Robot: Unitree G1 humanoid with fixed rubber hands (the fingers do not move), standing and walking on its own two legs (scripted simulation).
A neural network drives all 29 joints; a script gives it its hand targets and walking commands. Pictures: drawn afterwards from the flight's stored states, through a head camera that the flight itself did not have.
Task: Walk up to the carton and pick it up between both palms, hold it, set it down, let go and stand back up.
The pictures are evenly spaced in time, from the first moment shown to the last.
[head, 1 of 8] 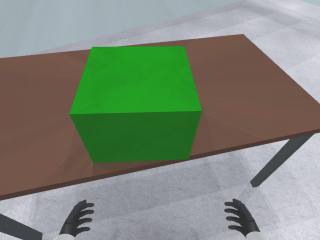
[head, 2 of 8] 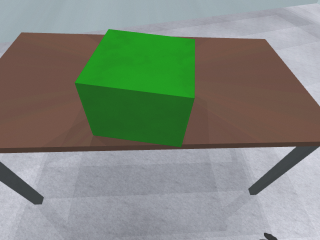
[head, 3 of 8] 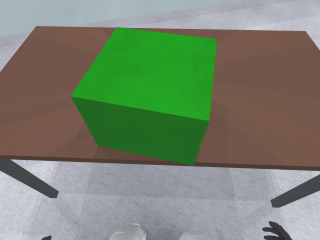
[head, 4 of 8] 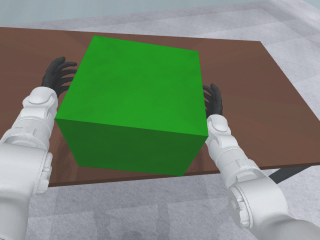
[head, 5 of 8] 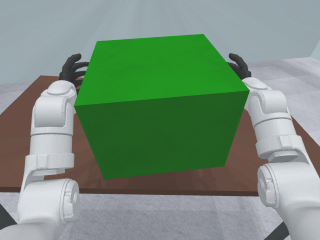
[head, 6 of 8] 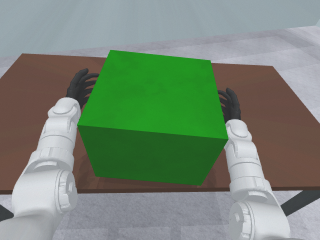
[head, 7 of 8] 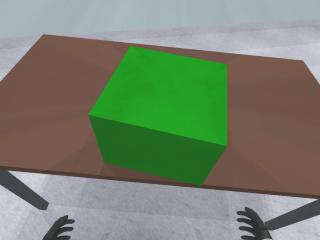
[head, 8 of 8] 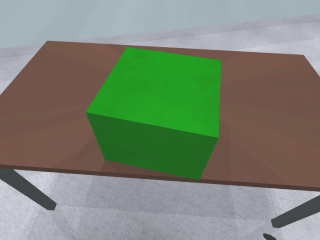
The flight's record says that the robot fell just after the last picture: no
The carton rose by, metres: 0.19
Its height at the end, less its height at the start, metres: +0.00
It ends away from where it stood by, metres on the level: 0.00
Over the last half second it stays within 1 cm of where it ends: yes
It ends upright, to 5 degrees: yes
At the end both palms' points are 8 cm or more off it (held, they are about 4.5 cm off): yes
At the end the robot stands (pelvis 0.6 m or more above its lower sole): yes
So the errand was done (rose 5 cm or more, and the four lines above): yes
